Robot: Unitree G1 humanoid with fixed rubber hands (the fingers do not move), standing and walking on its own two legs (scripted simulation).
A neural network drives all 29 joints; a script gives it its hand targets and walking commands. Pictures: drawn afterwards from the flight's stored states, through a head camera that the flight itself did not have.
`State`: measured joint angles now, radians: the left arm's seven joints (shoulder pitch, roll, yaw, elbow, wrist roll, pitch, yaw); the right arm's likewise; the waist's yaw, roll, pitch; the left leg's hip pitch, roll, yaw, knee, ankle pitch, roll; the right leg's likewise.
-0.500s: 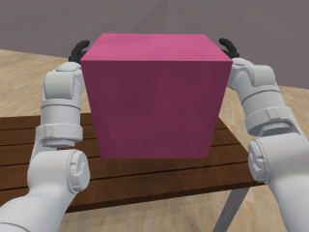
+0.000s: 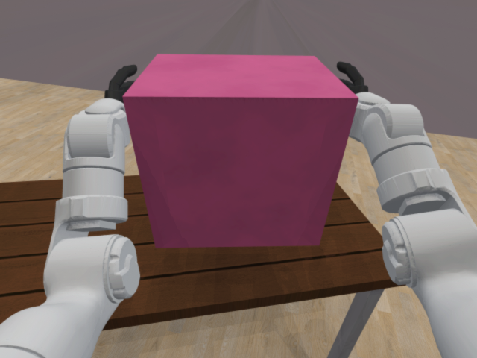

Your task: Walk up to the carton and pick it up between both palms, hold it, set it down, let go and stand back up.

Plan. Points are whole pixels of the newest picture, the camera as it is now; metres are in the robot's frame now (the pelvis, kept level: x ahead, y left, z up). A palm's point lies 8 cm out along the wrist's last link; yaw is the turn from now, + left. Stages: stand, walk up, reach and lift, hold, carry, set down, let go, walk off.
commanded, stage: hold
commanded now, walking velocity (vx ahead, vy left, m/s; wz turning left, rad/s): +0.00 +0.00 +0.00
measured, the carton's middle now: (237, 148) +0.36 +0.00 +0.25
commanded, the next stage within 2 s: none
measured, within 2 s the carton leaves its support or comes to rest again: neither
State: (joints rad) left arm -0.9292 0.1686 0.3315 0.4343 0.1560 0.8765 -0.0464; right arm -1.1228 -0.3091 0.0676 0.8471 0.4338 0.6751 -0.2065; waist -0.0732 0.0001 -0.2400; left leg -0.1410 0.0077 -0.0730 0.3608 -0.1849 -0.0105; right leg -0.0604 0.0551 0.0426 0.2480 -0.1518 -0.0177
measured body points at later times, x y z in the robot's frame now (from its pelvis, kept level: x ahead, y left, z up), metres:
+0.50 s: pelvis +0.00 +0.00 +0.00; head -0.11 +0.02 +0.44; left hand +0.37 +0.18 +0.31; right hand +0.37 -0.18 +0.33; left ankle +0.01 +0.12 -0.75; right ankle -0.01 -0.11 -0.75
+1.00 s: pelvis +0.00 +0.00 +0.00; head -0.10 +0.02 +0.44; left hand +0.38 +0.18 +0.31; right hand +0.38 -0.18 +0.33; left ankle +0.01 +0.12 -0.75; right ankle -0.01 -0.11 -0.75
